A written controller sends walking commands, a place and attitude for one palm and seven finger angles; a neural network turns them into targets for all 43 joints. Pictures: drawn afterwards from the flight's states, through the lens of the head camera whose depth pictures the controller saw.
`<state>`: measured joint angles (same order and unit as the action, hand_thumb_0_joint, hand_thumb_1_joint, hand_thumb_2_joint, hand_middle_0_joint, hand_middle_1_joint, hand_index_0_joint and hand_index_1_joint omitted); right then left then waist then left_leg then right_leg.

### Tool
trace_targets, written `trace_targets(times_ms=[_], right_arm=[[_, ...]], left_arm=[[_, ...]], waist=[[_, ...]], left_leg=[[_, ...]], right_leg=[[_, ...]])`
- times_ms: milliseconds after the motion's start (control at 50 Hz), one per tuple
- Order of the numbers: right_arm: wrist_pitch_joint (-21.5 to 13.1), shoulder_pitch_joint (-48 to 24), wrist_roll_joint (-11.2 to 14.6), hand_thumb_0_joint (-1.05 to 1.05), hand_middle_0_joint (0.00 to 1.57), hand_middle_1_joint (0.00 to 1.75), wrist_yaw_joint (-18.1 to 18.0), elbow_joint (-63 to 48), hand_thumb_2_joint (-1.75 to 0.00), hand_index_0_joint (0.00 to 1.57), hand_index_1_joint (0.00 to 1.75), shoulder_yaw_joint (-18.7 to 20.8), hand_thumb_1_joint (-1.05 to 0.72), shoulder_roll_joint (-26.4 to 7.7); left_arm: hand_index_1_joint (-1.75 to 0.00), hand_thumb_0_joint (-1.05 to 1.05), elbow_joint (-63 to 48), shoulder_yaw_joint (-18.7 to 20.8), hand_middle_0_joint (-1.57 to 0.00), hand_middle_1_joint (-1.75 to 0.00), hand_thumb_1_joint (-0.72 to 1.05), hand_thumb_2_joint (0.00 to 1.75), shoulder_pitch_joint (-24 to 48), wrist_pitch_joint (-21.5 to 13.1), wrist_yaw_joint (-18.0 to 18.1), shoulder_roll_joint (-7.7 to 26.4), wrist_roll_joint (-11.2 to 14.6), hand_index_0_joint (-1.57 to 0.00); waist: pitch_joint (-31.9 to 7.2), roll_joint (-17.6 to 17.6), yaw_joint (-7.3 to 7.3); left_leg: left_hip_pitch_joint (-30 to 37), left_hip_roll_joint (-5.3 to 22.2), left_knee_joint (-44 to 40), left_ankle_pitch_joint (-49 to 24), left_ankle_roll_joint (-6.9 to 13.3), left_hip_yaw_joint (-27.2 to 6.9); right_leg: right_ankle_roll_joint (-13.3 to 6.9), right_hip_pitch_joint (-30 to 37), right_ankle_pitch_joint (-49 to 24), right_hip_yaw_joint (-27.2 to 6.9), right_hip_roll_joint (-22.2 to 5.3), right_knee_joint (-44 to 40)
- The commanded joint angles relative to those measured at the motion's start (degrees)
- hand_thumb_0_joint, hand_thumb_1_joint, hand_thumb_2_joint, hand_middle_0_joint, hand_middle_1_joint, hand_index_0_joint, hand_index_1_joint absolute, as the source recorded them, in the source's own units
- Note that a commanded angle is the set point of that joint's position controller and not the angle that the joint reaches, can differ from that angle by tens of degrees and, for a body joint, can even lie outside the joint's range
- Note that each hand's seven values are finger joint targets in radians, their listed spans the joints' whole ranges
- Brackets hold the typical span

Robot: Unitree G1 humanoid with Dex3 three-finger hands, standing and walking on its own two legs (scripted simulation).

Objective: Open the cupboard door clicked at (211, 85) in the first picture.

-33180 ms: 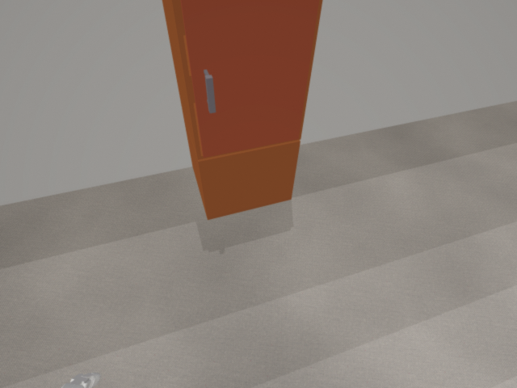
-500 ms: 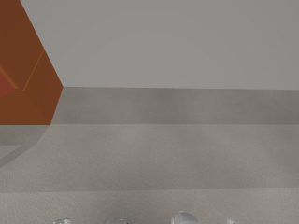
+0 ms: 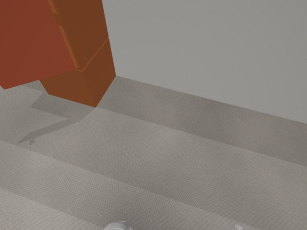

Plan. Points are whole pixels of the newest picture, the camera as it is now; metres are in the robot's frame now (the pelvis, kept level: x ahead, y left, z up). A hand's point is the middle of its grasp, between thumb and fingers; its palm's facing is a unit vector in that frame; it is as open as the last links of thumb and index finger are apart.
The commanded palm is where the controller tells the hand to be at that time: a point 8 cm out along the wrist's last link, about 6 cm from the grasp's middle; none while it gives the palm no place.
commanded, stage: turn to face it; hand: left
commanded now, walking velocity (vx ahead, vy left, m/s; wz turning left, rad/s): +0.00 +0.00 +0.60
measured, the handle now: out of the picture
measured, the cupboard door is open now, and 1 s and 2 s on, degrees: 44 44 44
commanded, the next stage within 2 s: take the last steps up to it in 0.68 s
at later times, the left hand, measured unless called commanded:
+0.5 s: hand out of the picture +0.06 +0.19 -0.14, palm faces +0.27 -0.91 -0.30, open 7.4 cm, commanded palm none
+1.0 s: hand out of the picture -0.03 +0.18 -0.16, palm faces +0.49 -0.84 -0.23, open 7.4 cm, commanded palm none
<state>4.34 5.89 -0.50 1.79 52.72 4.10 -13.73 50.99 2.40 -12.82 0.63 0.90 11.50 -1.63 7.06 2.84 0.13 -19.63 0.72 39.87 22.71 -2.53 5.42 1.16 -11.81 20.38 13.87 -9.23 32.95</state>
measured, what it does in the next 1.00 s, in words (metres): steps on the spot, turning left: left foot, then right foot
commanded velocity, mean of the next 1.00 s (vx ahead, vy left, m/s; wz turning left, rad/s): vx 0.07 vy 0.04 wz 0.39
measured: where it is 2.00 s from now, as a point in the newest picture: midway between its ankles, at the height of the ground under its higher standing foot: (117, 213)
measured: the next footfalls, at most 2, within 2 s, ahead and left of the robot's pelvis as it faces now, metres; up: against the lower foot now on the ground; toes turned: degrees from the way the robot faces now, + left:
left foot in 0.04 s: +0.04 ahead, +0.12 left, +0.00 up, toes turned +6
right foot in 0.40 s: +0.08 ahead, -0.14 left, +0.00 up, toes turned +11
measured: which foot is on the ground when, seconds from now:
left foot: up 0.00-0.02, down 0.04-0.40, up 0.42-0.72, down 0.74-1.00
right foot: down 0.00-0.04, up 0.06-0.38, down 0.40-0.76, up 0.78-1.00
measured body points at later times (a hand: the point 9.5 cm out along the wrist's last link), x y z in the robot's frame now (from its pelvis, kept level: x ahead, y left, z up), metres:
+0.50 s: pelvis +0.02 -0.03 +0.00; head +0.07 -0.05 +0.44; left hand +0.05 +0.24 -0.12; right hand +0.16 -0.27 -0.16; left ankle -0.03 +0.09 -0.67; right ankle +0.04 -0.14 -0.73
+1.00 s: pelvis +0.03 -0.02 +0.00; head +0.06 +0.00 +0.45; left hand -0.05 +0.23 -0.14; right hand +0.21 -0.19 -0.14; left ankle -0.02 +0.08 -0.73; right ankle +0.07 -0.15 -0.70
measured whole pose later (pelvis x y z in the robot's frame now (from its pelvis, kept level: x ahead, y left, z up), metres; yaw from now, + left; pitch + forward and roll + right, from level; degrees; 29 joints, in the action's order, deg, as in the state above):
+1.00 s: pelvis +0.03 -0.02 +0.00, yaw +27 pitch +1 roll +0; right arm 0.9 9.6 -1.6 -0.3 55.2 1.8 -10.9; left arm 56.1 3.6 -12.6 2.0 -0.6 12.7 -1.4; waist 3.9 -0.2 1.2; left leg -14.3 -0.3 28.3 14.7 1.6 -0.2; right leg 1.5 -20.2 27.4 3.8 -3.9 47.1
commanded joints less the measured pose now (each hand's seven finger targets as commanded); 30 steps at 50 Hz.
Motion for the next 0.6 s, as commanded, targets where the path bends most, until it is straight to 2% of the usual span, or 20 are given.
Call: trace_targets(times_ms=[0, 20, 40, 60, 80, 100, 120, 180, 260, 280, 320, 340, 360, 380, 400, 420, 460, 480, 520, 580], right_arm=[[-3.2, 8.0, -0.9, 0.00, 0.20, 0.30, -0.4, -3.6, -0.90, 0.20, 0.30, 2.9, -0.90, -13.0], [-2.7, 12.3, -0.9, 0.00, 0.20, 0.30, -1.1, -2.4, -0.90, 0.20, 0.30, 3.7, -0.90, -17.0], [-2.8, 13.2, -1.0, 0.00, 0.20, 0.30, -1.6, -2.0, -0.90, 0.20, 0.30, 3.4, -0.90, -15.8], [-2.9, 10.4, -1.2, 0.00, 0.20, 0.30, -2.4, -2.8, -0.90, 0.20, 0.30, 3.3, -0.90, -15.0], [-2.9, 6.3, -1.1, 0.00, 0.20, 0.30, -2.6, -3.8, -0.90, 0.20, 0.30, 2.8, -0.90, -13.3], [-3.2, 3.5, -1.2, 0.00, 0.20, 0.30, -2.7, -4.5, -0.90, 0.20, 0.30, 2.2, -0.90, -11.9], [-3.3, 2.4, -1.2, 0.00, 0.20, 0.30, -2.6, -4.7, -0.90, 0.20, 0.30, 2.0, -0.90, -11.2], [-3.5, 3.5, -1.1, 0.00, 0.20, 0.30, -2.5, -4.2, -0.90, 0.20, 0.30, 2.0, -0.90, -11.3], [-3.0, 3.4, -1.2, 0.00, 0.20, 0.30, -2.3, -4.1, -0.90, 0.20, 0.30, 2.4, -0.90, -11.4], [-2.8, 2.9, -1.2, 0.00, 0.20, 0.30, -2.3, -4.4, -0.90, 0.20, 0.30, 2.6, -0.90, -11.7], [-2.6, 1.0, -0.9, 0.00, 0.20, 0.30, -2.2, -5.0, -0.90, 0.20, 0.30, 2.6, -0.90, -10.9], [-2.5, 0.4, -0.4, 0.00, 0.20, 0.30, -2.1, -5.4, -0.90, 0.20, 0.30, 2.5, -0.90, -9.8], [-2.6, 1.3, 0.1, 0.00, 0.20, 0.30, -1.7, -6.3, -0.90, 0.20, 0.30, 2.1, -0.90, -6.4], [-2.6, 0.5, 0.0, 0.00, 0.20, 0.30, -1.4, -7.6, -0.90, 0.20, 0.30, 1.9, -0.90, -5.1], [-2.0, 0.7, -0.3, 0.00, 0.20, 0.30, -1.5, -6.8, -0.90, 0.20, 0.30, 2.4, -0.90, -6.9], [-1.5, -0.3, -0.4, 0.00, 0.20, 0.30, -1.4, -5.8, -0.90, 0.20, 0.30, 2.2, -0.90, -6.3], [-1.0, 0.6, -0.5, 0.00, 0.20, 0.30, -0.6, -4.1, -0.90, 0.20, 0.30, 1.6, -0.90, -4.8], [-1.0, 1.1, -0.4, 0.00, 0.20, 0.30, -0.5, -3.8, -0.90, 0.20, 0.30, 1.3, -0.90, -4.1], [-1.2, 0.1, -0.3, 0.00, 0.20, 0.30, -0.3, -3.4, -0.90, 0.20, 0.30, 0.7, -0.90, -2.8], [-1.8, -2.4, 0.0, 0.00, 0.20, 0.30, -0.4, -3.4, -0.90, 0.20, 0.30, 0.0, -0.90, -1.7]], left_arm=[[-0.30, 0.00, -4.9, 3.5, -0.20, -0.30, 0.90, 0.90, -1.3, -0.2, -0.1, 9.0, 1.1, -0.20], [-0.30, 0.00, -7.5, 2.3, -0.20, -0.30, 0.90, 0.90, 3.4, 0.2, 0.0, 7.1, 0.8, -0.20], [-0.30, 0.00, -8.0, 2.5, -0.20, -0.30, 0.90, 0.90, 6.2, 0.8, 0.4, 8.2, 0.5, -0.20], [-0.30, 0.00, -7.0, 2.7, -0.20, -0.30, 0.90, 0.90, 7.4, 0.9, 0.5, 7.2, 0.8, -0.20], [-0.30, 0.00, -5.9, 2.9, -0.20, -0.30, 0.90, 0.90, 6.7, 1.2, 0.2, 7.8, 0.8, -0.20], [-0.30, 0.00, -4.9, 2.8, -0.20, -0.30, 0.90, 0.90, 5.0, 1.2, -0.3, 7.7, 0.6, -0.20], [-0.30, 0.00, -4.2, 3.0, -0.20, -0.30, 0.90, 0.90, 3.8, 1.3, -0.5, 7.4, 0.6, -0.20], [-0.30, 0.00, -4.1, 2.7, -0.20, -0.30, 0.90, 0.90, 3.8, 1.2, -0.6, 6.9, 0.8, -0.20], [-0.30, 0.00, -4.9, 2.4, -0.20, -0.30, 0.90, 0.90, 4.2, 0.9, -0.4, 6.6, 1.0, -0.20], [-0.30, 0.00, -5.0, 2.3, -0.20, -0.30, 0.90, 0.90, 3.4, 0.7, -0.4, 6.6, 1.1, -0.20], [-0.30, 0.00, -4.2, 2.5, -0.20, -0.30, 0.90, 0.90, -0.2, 0.2, -0.2, 7.1, 1.1, -0.20], [-0.30, 0.00, -3.6, 2.9, -0.20, -0.30, 0.90, 0.90, -2.9, -0.4, 0.1, 8.6, 1.1, -0.20], [-0.30, 0.00, -3.3, 3.9, -0.20, -0.30, 0.90, 0.90, -5.2, -1.1, 0.6, 13.4, 0.1, -0.20], [-0.30, 0.00, -3.6, 4.1, -0.20, -0.30, 0.90, 0.90, -4.8, -1.1, 0.8, 16.5, -0.3, -0.20], [-0.30, 0.00, -3.9, 3.9, -0.20, -0.30, 0.90, 0.90, -3.0, -1.2, 1.3, 14.2, 0.1, -0.20], [-0.30, 0.00, -4.3, 3.4, -0.20, -0.30, 0.90, 0.90, -0.5, -1.0, 1.3, 12.3, 0.3, -0.20], [-0.30, 0.00, -4.9, 2.3, -0.20, -0.30, 0.90, 0.90, 2.5, -1.1, 1.0, 9.6, 0.4, -0.20], [-0.30, 0.00, -5.0, 2.2, -0.20, -0.30, 0.90, 0.90, 2.5, -1.3, 1.1, 9.3, 0.3, -0.20], [-0.30, 0.00, -4.1, 2.6, -0.20, -0.30, 0.90, 0.90, 0.5, -1.4, 1.1, 9.9, 0.0, -0.20], [-0.30, 0.00, -2.0, 3.1, -0.20, -0.30, 0.90, 0.90, -3.4, -1.4, 1.0, 11.5, -0.1, -0.20]], waist=[[-15.2, -15.7, -4.20], [-14.1, -20.1, -6.63], [-14.1, -14.1, -6.71], [-12.3, -16.4, -5.63], [-9.4, -16.2, -3.87], [-9.2, -13.7, -2.03], [-8.8, -12.1, -1.11], [-10.4, -10.8, -1.23], [-10.8, -11.9, -1.42], [-10.7, -12.9, -1.05], [-11.4, -12.5, 0.97], [-12.1, -9.2, 2.44], [-13.5, 5.0, 3.30], [-11.2, 15.0, 3.60], [-10.3, 13.3, 2.59], [-7.7, 12.4, 1.58], [-6.0, 9.2, -0.49], [-6.7, 9.3, -0.63], [-7.9, 7.9, 0.44], [-8.2, 8.1, 2.55]], left_leg=[[23.7, 15.4, -17.0, -31.4, 8.4, -20.7], [22.5, 24.4, -18.2, -45.4, 16.3, -30.3], [20.4, 23.0, -17.7, -38.8, 17.1, -29.0], [16.1, 20.2, -18.8, -33.0, 16.1, -27.9], [11.2, 17.7, -20.0, -28.3, 14.5, -24.9], [9.1, 15.2, -20.0, -26.2, 12.8, -21.8], [8.9, 13.4, -20.0, -26.5, 11.7, -19.5], [10.8, 12.0, -19.3, -28.6, 11.5, -18.9], [8.5, 10.8, -17.8, -28.6, 11.3, -21.3], [7.5, 10.6, -17.0, -29.2, 11.1, -22.0], [3.4, 8.8, -14.0, -28.1, 9.5, -22.1], [-0.9, 6.4, -10.2, -22.8, 7.3, -20.9], [-11.1, -0.5, 0.8, -7.2, 3.0, -14.0], [-14.7, -5.4, 15.6, 13.4, 0.5, -7.6], [-13.3, -1.9, 25.1, 12.3, 1.0, -10.5], [-14.1, -0.9, 29.9, 9.4, 0.6, -10.0], [-12.9, 0.1, 30.6, 3.2, -0.3, -7.9], [-12.0, 0.1, 27.5, 2.6, -0.6, -6.7], [-9.5, -0.2, 18.7, 3.2, -0.9, -4.2], [-6.3, -0.9, 7.9, 4.4, -0.5, -1.8]], right_leg=[[2.7, -15.0, -1.9, -1.8, -2.1, 19.2], [3.5, -22.7, 19.9, -6.9, 1.9, 28.2], [2.9, -23.9, 17.3, -11.6, 2.0, 32.3], [3.0, -24.4, 14.0, -13.2, 1.9, 33.9], [3.1, -23.0, 10.2, -14.3, 1.8, 34.0], [3.2, -20.9, 6.9, -14.3, 2.1, 32.7], [3.3, -19.7, 5.0, -13.6, 2.9, 31.3], [3.5, -17.3, 4.3, -12.9, 4.5, 24.3], [3.0, -10.7, 4.2, -11.6, 7.3, 12.9], [2.8, -8.3, 3.6, -11.2, 8.0, 9.9], [2.4, -0.1, -2.6, -10.7, 8.9, 0.0], [2.0, 7.0, -8.0, -12.2, 6.8, -8.5], [-1.7, 15.6, -11.4, -25.3, -5.8, -15.4], [-9.0, 10.8, -18.3, -35.1, -18.8, -17.5], [-11.4, 5.6, -19.4, -32.3, -18.6, -16.3], [-11.2, 3.5, -21.6, -29.7, -14.7, -15.1], [-8.5, 1.9, -26.6, -18.3, -9.2, -13.3], [-8.0, 2.9, -28.8, -16.0, -8.4, -12.9], [-7.5, 6.4, -32.7, -13.2, -8.0, -11.7], [-8.4, 9.3, -38.2, -13.5, -9.4, -9.7]])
